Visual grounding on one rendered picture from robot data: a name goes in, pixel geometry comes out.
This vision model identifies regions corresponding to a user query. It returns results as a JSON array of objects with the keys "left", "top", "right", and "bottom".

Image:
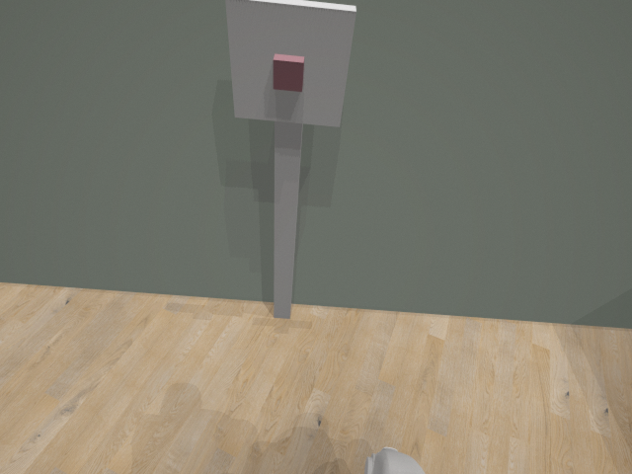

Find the right robot thigh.
[{"left": 364, "top": 450, "right": 426, "bottom": 474}]

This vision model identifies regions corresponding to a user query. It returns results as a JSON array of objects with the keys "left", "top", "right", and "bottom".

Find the panel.
[{"left": 225, "top": 0, "right": 356, "bottom": 319}]

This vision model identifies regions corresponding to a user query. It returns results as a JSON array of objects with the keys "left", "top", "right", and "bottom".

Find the button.
[{"left": 274, "top": 54, "right": 304, "bottom": 92}]

